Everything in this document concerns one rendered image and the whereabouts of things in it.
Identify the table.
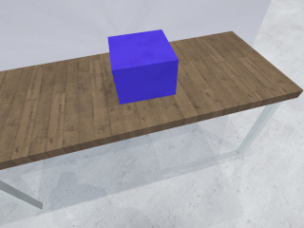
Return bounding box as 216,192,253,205
0,31,303,212

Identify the carton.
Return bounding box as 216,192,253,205
107,29,179,105

